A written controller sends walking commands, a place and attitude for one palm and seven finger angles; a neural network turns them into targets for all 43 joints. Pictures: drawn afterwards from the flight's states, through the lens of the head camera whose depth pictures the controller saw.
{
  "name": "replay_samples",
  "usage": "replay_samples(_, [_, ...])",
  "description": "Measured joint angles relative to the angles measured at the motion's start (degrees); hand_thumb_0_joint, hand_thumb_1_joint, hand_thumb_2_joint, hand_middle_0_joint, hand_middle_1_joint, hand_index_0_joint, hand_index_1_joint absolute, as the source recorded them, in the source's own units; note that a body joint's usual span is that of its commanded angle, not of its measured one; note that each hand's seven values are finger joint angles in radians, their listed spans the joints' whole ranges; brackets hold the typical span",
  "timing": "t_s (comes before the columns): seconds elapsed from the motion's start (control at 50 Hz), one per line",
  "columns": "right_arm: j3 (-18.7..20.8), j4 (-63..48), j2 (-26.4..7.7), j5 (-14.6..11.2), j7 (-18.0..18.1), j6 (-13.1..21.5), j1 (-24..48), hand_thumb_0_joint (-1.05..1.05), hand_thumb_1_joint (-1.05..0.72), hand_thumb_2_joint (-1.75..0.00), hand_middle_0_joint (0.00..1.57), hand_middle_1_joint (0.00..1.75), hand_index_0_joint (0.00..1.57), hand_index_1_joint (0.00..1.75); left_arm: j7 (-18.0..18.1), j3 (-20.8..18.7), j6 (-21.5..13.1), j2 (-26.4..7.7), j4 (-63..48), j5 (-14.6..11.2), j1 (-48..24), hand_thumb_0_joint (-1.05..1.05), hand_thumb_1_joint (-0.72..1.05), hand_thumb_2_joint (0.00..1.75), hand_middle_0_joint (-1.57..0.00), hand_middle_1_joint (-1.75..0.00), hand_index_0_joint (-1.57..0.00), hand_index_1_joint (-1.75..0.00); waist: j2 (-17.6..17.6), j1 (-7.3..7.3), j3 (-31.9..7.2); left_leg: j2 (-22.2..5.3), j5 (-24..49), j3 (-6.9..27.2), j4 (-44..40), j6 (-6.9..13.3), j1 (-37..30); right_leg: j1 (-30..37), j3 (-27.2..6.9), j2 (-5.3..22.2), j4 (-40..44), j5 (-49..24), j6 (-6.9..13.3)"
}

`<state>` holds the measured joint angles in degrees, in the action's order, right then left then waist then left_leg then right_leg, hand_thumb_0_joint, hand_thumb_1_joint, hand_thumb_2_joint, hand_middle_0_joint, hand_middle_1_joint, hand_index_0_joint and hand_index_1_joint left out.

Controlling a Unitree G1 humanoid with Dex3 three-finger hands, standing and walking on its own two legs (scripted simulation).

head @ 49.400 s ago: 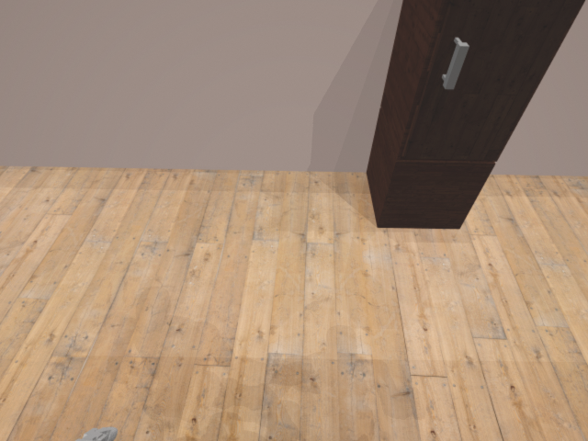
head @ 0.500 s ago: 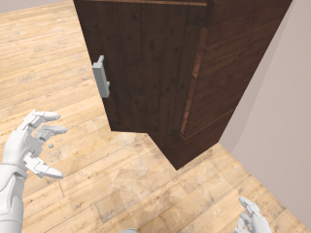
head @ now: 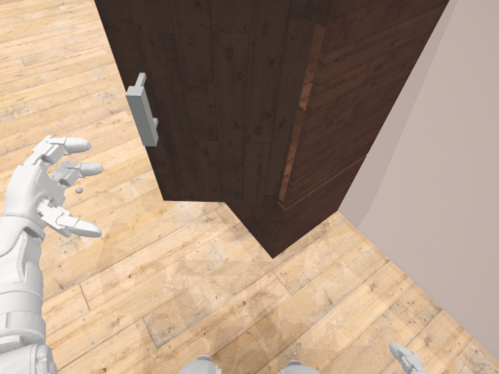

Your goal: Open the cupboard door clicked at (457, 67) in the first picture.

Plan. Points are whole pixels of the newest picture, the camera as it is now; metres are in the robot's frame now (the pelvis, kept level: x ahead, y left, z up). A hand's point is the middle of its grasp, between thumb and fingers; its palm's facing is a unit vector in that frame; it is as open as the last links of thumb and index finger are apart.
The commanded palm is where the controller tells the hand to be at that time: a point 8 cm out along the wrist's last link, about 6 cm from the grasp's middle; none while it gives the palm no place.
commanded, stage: move the hooked fingers beside the handle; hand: left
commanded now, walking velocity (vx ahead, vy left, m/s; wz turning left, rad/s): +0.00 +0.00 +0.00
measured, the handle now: (146, 110) +0.57 +0.22 +0.07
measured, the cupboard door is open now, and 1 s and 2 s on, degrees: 52 52 52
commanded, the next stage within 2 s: slide the fingers in behind the handle in 1.84 s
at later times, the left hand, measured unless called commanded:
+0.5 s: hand (95, 157) +0.43 +0.27 +0.08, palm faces +0.01 -1.00 +0.00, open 14.0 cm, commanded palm +0.41 +0.32 +0.08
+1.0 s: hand (101, 130) +0.50 +0.29 +0.08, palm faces +0.01 -1.00 +0.00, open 14.0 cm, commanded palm +0.49 +0.33 +0.08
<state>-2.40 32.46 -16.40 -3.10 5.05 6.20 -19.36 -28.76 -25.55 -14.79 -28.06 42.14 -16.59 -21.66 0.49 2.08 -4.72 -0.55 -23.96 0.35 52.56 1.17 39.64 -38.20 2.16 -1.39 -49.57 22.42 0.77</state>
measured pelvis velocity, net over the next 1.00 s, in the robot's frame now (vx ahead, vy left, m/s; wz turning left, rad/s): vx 0.00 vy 0.01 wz -0.03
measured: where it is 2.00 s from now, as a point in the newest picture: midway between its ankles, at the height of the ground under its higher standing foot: outside the picture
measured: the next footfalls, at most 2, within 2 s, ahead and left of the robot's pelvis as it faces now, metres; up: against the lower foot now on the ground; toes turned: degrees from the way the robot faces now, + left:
none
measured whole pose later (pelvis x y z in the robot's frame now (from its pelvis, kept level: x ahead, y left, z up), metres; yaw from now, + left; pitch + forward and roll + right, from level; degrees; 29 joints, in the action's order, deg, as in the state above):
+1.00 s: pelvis +0.00 +0.01 -0.02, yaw -2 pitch +20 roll -4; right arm -3.5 34.7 -17.4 -1.3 4.1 -2.7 -22.9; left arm -28.2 -28.8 -18.5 -44.0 72.0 -7.4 -53.4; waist 0.0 9.5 -4.5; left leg -1.9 -26.0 1.0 59.6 1.7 54.2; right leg -51.5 2.8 -2.7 -53.8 22.8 0.2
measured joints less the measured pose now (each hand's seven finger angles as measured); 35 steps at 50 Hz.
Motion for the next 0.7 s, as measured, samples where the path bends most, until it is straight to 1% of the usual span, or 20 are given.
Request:
replay_samples(0.12, [0.0,0.8,0.1,0.1,-0.2,-1.3,-0.6,0.01,-0.9,-0.9,0.2,0.3,0.2,0.3,0.3,0.1,-0.8,-0.9,4.3,1.2,-4.3,-0.01,-0.5,0.3,-0.3,-1.2,-0.3,-1.2,-0.2,0.71,-0.1,0.0,-0.2,0.0,0.6,0.2,1.3,-1.2,0.0,0.0,-0.3,0.1,-0.2])
replay_samples(0.28, [0.0,0.7,0.2,0.4,-0.7,-2.9,-1.1,0.01,-0.9,-0.9,0.2,0.3,0.21,0.3,0.3,-1.2,-2.0,-2.8,9.8,2.4,-8.7,-0.01,-0.5,0.3,-0.3,-1.2,-0.3,-1.2,-0.3,1.71,-0.6,-0.3,-0.6,-0.4,1.2,0.4,2.9,-2.8,-0.4,-0.3,-0.7,0.1,-0.3])
replay_samples(0.42, [0.2,1.2,-0.1,0.6,-1.0,-4.2,-1.4,0.0,-0.9,-0.9,0.2,0.3,0.21,0.3,0.5,-0.7,-3.3,-4.0,14.2,3.5,-13.5,-0.01,-0.5,0.3,-0.3,-1.2,-0.3,-1.2,-0.3,2.1,-0.6,-0.3,-0.9,-0.2,2.2,0.5,4.6,-4.3,-0.2,-0.3,-1.3,0.3,-0.5])
replay_samples(0.56, [0.0,1.6,-0.1,0.8,-1.2,-5.6,-1.5,0.0,-0.9,-0.9,0.2,0.3,0.21,0.3,1.2,-0.7,-4.1,-5.2,18.3,5.0,-17.8,-0.01,-0.5,0.3,-0.3,-1.2,-0.3,-1.2,-0.4,2.99,-0.6,-0.3,-1.1,-0.2,3.0,0.5,6.4,-6.0,-0.2,-0.3,-2.0,0.4,-0.5])
replay_samples(0.7, [-0.3,1.4,-0.1,1.1,-1.2,-6.9,-1.9,0.0,-0.9,-0.9,0.2,0.3,0.21,0.3,1.2,-2.9,-4.6,-8.9,22.9,6.6,-21.5,-0.01,-0.5,0.3,-0.3,-1.2,-0.3,-1.2,-0.6,4.63,-0.5,-0.9,-1.4,-0.2,4.1,0.4,8.4,-8.0,-0.3,-0.9,-2.7,0.3,-0.4])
